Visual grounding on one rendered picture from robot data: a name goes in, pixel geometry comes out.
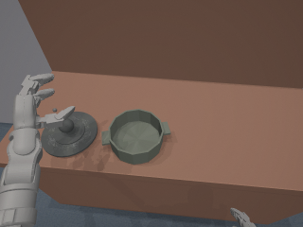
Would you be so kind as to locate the right robot hand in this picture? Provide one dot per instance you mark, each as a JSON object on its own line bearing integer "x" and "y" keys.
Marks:
{"x": 242, "y": 219}

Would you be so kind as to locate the left robot hand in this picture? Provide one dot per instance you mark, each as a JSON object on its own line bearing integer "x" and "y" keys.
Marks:
{"x": 25, "y": 105}

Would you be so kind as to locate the lid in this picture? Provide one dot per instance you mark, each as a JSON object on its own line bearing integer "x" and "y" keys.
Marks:
{"x": 66, "y": 144}

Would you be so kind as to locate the robot left forearm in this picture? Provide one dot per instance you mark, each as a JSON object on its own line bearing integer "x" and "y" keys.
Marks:
{"x": 20, "y": 179}

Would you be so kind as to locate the pot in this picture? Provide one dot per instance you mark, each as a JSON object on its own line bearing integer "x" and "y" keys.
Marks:
{"x": 135, "y": 136}

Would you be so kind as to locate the knob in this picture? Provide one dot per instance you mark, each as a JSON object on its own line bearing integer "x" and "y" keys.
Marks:
{"x": 68, "y": 126}

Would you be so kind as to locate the table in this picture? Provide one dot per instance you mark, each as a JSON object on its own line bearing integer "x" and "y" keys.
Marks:
{"x": 227, "y": 76}

